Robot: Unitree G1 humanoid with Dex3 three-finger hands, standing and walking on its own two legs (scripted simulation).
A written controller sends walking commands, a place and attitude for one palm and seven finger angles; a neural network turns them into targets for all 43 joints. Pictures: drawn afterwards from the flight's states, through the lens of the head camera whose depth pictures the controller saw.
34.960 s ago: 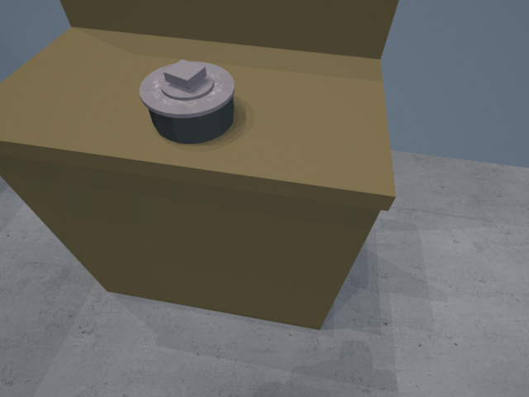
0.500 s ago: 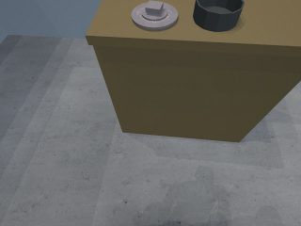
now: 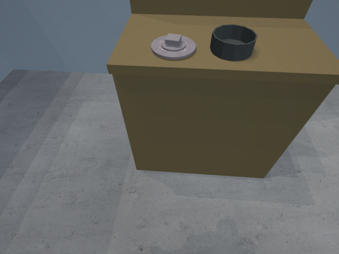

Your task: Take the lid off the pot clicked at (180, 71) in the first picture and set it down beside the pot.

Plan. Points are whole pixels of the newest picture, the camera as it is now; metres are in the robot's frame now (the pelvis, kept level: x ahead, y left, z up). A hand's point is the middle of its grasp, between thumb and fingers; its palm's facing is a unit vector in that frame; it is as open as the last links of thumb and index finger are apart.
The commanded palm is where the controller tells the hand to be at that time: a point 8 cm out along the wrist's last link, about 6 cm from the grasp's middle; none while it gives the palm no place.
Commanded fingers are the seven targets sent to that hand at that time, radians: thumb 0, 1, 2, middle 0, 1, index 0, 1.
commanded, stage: stop stepping back and stand still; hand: left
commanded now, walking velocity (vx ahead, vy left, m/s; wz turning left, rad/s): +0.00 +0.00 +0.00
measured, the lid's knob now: (173, 39) +0.82 +0.00 +0.10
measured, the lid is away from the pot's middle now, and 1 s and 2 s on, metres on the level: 0.23 0.23 0.23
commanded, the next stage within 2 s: let the arm hang, fingers relaxed in 0.44 s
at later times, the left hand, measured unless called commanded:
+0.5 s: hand out of the picture -0.02 +0.18 -0.18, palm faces -0.01 -0.98 -0.20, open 7.4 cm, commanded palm none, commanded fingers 0.00 0.90 0.90 -0.20 -0.30 -0.20 -0.30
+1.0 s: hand out of the picture +0.01 +0.19 -0.18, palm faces +0.00 -0.98 -0.22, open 7.4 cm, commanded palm none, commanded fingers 0.00 0.90 0.90 -0.20 -0.30 -0.20 -0.30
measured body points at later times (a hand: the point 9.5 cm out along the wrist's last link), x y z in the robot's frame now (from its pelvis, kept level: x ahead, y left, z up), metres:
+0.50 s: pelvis -0.02 +0.01 +0.00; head +0.01 +0.01 +0.45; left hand -0.01 +0.24 -0.16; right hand -0.03 -0.21 -0.16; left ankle -0.04 +0.11 -0.74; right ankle -0.02 -0.13 -0.74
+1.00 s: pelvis -0.02 +0.01 +0.00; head +0.01 +0.00 +0.45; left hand +0.01 +0.24 -0.16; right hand -0.02 -0.22 -0.16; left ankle -0.04 +0.11 -0.74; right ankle -0.02 -0.13 -0.74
